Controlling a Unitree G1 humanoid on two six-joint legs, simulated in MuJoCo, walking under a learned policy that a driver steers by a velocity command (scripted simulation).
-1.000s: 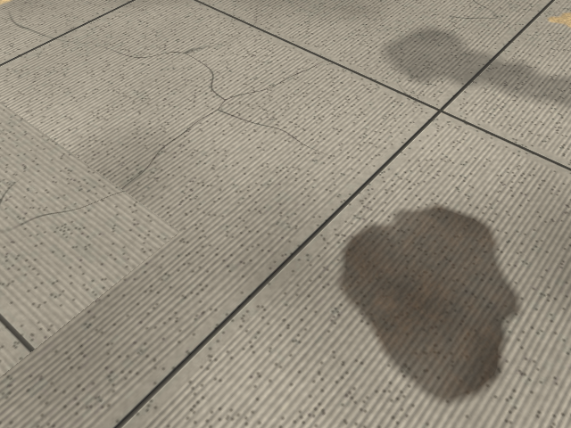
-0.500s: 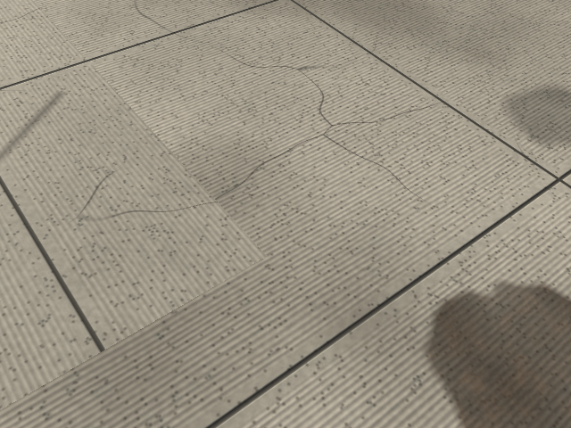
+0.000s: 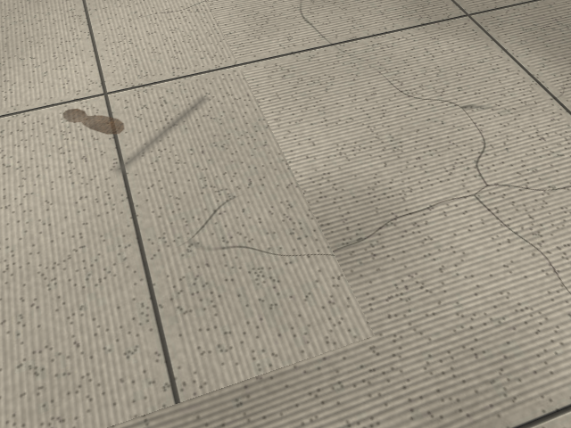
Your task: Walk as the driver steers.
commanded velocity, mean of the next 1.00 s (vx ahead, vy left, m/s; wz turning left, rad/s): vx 0.50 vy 0.00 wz -0.01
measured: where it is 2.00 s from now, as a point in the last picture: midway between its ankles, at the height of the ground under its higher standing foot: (314, 226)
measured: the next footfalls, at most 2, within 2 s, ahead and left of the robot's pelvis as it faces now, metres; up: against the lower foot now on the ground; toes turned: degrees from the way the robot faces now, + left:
left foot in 0.36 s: +0.34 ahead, +0.19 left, +0.00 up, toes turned +11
right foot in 0.94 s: +0.67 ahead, -0.02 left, +0.00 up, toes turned -6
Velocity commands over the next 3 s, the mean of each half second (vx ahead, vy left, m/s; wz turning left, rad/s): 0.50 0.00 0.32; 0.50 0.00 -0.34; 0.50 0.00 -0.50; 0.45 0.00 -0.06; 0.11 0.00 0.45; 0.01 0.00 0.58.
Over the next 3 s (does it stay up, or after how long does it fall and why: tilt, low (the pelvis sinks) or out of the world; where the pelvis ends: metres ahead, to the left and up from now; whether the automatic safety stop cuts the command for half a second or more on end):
stays up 1.16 -0.12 0.00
